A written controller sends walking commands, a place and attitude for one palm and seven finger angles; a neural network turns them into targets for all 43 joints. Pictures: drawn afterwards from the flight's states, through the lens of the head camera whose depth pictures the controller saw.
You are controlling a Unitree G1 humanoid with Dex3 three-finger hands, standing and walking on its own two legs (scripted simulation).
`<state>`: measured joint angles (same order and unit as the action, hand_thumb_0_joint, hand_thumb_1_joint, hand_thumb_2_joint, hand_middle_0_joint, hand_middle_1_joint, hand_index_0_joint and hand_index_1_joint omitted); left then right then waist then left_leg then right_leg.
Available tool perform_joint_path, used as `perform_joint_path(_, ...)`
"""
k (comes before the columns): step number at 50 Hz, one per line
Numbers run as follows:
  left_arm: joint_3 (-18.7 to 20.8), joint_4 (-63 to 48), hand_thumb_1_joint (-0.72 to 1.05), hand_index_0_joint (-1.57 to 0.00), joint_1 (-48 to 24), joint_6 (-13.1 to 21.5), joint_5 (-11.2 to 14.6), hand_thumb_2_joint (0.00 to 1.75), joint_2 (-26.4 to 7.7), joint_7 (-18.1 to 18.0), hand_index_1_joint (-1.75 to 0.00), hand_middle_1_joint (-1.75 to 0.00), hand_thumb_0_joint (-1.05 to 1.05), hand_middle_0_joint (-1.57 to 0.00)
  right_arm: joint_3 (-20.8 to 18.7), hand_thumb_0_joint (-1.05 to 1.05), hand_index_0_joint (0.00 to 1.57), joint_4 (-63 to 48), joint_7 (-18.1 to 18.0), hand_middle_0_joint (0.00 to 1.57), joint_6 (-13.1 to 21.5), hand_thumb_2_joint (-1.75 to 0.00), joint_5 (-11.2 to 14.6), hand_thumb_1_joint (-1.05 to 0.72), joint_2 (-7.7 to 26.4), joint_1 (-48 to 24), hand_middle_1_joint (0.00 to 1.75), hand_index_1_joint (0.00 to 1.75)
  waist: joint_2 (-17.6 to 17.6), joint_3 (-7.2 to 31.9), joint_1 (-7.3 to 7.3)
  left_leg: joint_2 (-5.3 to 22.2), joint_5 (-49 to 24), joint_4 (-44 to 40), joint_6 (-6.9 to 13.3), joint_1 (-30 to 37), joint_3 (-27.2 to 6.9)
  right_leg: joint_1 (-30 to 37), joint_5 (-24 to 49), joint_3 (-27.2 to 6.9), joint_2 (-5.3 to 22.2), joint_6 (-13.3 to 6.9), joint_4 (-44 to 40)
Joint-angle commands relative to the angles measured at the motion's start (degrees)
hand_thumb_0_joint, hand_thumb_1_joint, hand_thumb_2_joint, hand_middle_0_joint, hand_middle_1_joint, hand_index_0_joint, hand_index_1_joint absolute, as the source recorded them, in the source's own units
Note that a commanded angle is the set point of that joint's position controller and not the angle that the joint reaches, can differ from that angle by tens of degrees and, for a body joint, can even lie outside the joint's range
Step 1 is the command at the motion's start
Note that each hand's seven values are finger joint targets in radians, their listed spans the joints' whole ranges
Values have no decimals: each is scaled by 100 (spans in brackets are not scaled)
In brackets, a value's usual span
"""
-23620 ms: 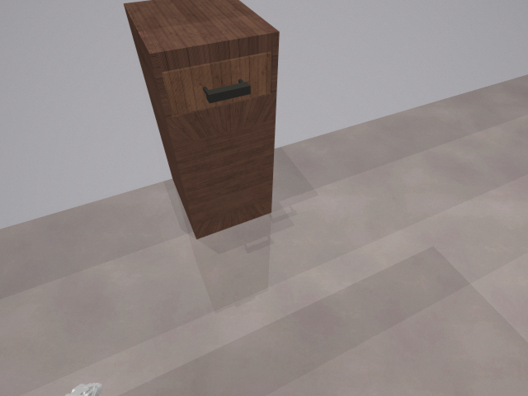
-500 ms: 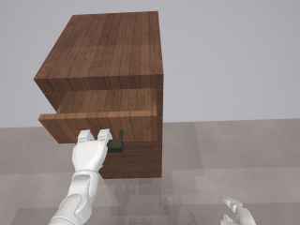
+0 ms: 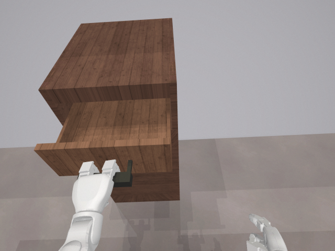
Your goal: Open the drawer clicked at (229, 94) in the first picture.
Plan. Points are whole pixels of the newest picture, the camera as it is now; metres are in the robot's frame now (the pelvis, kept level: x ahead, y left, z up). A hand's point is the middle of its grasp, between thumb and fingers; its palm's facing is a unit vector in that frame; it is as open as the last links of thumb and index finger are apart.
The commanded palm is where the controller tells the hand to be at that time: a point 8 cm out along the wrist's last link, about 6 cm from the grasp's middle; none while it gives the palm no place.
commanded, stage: pull the drawer open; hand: left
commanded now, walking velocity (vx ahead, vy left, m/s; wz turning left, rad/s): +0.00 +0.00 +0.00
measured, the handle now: (106, 172) +0.31 +0.19 +0.00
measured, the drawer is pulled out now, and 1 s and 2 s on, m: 0.17 0.28 0.30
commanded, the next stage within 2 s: open the thumb to release the handle in 1.32 s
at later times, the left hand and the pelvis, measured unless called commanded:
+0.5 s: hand (98, 221) +0.20 +0.18 -0.02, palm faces +0.01 -0.13 -0.99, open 6.4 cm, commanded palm +0.15 +0.18 +0.04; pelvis +0.00 +0.00 -0.01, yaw -1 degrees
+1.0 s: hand (93, 248) +0.14 +0.18 -0.01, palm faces -0.01 -0.16 -0.99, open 6.5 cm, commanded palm +0.09 +0.17 +0.04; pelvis -0.01 -0.01 -0.02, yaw +0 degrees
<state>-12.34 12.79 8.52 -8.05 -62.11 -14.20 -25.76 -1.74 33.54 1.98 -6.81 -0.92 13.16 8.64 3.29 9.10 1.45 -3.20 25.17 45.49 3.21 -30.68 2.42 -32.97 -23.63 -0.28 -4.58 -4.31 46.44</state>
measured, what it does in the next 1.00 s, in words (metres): stands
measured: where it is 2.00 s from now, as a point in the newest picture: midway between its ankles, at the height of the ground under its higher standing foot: outside the picture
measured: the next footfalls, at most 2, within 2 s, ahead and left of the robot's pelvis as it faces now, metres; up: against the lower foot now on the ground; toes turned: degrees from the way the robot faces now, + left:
none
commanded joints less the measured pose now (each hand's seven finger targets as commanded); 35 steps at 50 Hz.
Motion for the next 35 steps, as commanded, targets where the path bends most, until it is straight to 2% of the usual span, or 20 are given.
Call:
perform_joint_path(1, 342, -1339, 90, -40, -118, 145, 25, 90, -460, -298, -135, -135, 0, -40, -134, 0, 20, -943, -47, 20, 301, -90, 41, -90, 505, -778, 30, 30, -561, 1091, 166, 87, -2165, -445, -133, 486, -357, 1016, 2447, -476, 232, 60, -596)
perform_joint_path(5, 297, -1676, 90, -40, 247, 195, 33, 90, -421, -290, -135, -135, 0, -40, -117, 0, 20, -994, -8, 20, 324, -90, 27, -90, 482, -848, 30, 30, -368, 1183, 214, 91, -2384, -413, -140, 584, -344, 1067, 2734, -531, 248, 59, -537)
perform_joint_path(7, 404, -1703, 90, -40, 469, 205, 54, 90, -512, -290, -135, -135, 0, -40, -105, 0, 20, -1009, 3, 20, 336, -90, 28, -90, 486, -865, 30, 30, -494, 1067, 218, 86, -2321, -408, -141, 504, -347, 1063, 2757, -542, 243, 71, -541)
perform_joint_path(8, 363, -1731, 90, -40, 581, 216, 30, 90, -467, -294, -135, -135, 0, -40, -94, 0, 20, -1021, 19, 20, 341, -90, 20, -90, 473, -896, 30, 30, -462, 990, 211, 82, -2312, -396, -142, 490, -347, 1010, 2758, -568, 237, 68, -539)
perform_joint_path(10, 404, -1986, 90, -40, 846, 268, 32, 90, -497, -315, -135, -135, 0, -40, -95, 0, 20, -1079, 52, 20, 354, -90, 10, -90, 471, -892, 30, 30, -361, 1137, 276, 98, -2428, -375, -141, 544, -352, 1061, 2748, -545, 239, 57, -482)
perform_joint_path(12, 448, -2044, 90, -40, 1115, 302, 32, 90, -526, -339, -135, -135, 0, -40, -83, 0, 20, -1093, 78, 20, 363, -90, 1, -90, 469, -916, 30, 30, -406, 1029, 264, 88, -2390, -325, -145, 481, -351, 1012, 2864, -589, 237, 66, -462)
perform_joint_path(13, 489, -2048, 90, -40, 1192, 318, 9, 90, -555, -359, -135, -135, 0, -40, -75, 0, 20, -1103, 88, 20, 360, -90, 1, -90, 464, -933, 30, 30, -438, 965, 263, 86, -2330, -317, -150, 426, -357, 952, 2733, -579, 222, 56, -440)
perform_joint_path(15, 358, -2301, 90, -40, 1214, 341, -38, 90, -455, -394, -135, -135, 0, -40, -79, 0, 20, -1136, 127, 20, 358, -90, -28, -90, 469, -959, 30, 30, -248, 1030, 259, 104, -2396, -265, -148, 520, -369, 836, 2613, -574, 214, 33, -391)
perform_joint_path(16, 381, -2239, 90, -40, 1319, 338, -58, 90, -464, -411, -135, -135, 0, -40, -83, 0, 20, -1132, 141, 20, 359, -90, -23, -90, 464, -937, 30, 30, -308, 956, 258, 119, -2369, -246, -156, 501, -393, 737, 2453, -531, 192, 26, -370)
perform_joint_path(20, 335, -2490, 90, -40, 1561, 369, -71, 90, -433, -468, -135, -135, 0, -40, -78, 0, 20, -1193, 185, 20, 368, -90, -50, -90, 461, -945, 30, 30, -300, 1069, 280, 134, -2426, -148, -149, 536, -410, 667, 2432, -514, 192, 27, -284)
perform_joint_path(21, 347, -2446, 90, -40, 1677, 374, -46, 90, -424, -469, -135, -135, 0, -40, -79, 0, 20, -1193, 182, 20, 372, -90, -32, -90, 459, -935, 30, 30, -432, 921, 258, 121, -2358, -138, -145, 460, -411, 657, 2475, -508, 184, 33, -295)
perform_joint_path(22, 392, -2457, 90, -40, 1649, 385, -71, 90, -474, -477, -135, -135, 0, -40, -73, 0, 20, -1190, 184, 20, 373, -90, -46, -90, 469, -960, 30, 30, -474, 944, 262, 110, -2253, -115, -147, 404, -405, 628, 2423, -547, 184, 39, -285)
perform_joint_path(23, 315, -2544, 90, -40, 1706, 400, -69, 90, -406, -482, -135, -135, 0, -40, -76, 0, 20, -1221, 190, 20, 377, -90, -45, -90, 462, -970, 30, 30, -411, 888, 260, 99, -2193, -106, -142, 388, -408, 597, 2385, -556, 190, 33, -285)
perform_joint_path(25, 410, -2649, 90, -40, 1812, 427, -59, 90, -496, -499, -135, -135, 0, -40, -60, 0, 20, -1241, 207, 20, 375, -90, -52, -90, 466, -968, 30, 30, -387, 998, 309, 115, -2253, -93, -147, 420, -423, 587, 2335, -544, 185, 15, -228)
perform_joint_path(28, 375, -2713, 90, -40, 2120, 467, -35, 90, -451, -492, -135, -135, 0, -40, -57, 0, 20, -1279, 225, 20, 388, -90, -40, -90, 448, -974, 30, 30, -485, 849, 311, 96, -2158, -56, -134, 309, -416, 567, 2354, -562, 192, 23, -230)
perform_joint_path(30, 312, -2879, 90, -40, 2308, 497, -22, 90, -418, -486, -135, -135, 0, -40, -43, 0, 20, -1331, 261, 20, 398, -90, -56, -90, 446, -972, 30, 30, -399, 969, 339, 105, -2229, -13, -130, 356, -408, 562, 2365, -580, 206, 21, -193)
perform_joint_path(31, 343, -2854, 90, -40, 2422, 519, -12, 90, -432, -479, -135, -135, 0, -40, -44, 0, 20, -1326, 270, 20, 393, -90, -36, -90, 437, -958, 30, 30, -439, 810, 314, 115, -2192, -22, -137, 317, -435, 489, 2263, -556, 185, 11, -192)
perform_joint_path(33, 212, -2944, 90, -40, 2555, 537, -4, 90, -331, -450, -135, -135, 0, -40, -39, 0, 20, -1373, 299, 20, 403, -90, -59, -90, 445, -961, 30, 30, -502, 758, 299, 98, -2062, 29, -112, 250, -419, 440, 2209, -557, 206, 26, -211)
perform_joint_path(34, 392, -2995, 90, -40, 2622, 569, 5, 90, -484, -461, -135, -135, 0, -40, -27, 0, 20, -1393, 302, 20, 403, -90, -46, -90, 460, -938, 30, 30, -455, 791, 320, 101, -2061, 14, -128, 236, -442, 456, 2127, -585, 185, 1, -192)
perform_joint_path(35, 315, -3015, 90, -40, 2673, 571, -29, 90, -427, -462, -135, -135, 0, -40, -17, 0, 20, -1403, 322, 20, 404, -90, -71, -90, 445, -962, 30, 30, -428, 798, 345, 101, -1988, 40, -129, 238, -425, 381, 2018, -589, 191, 4, -168)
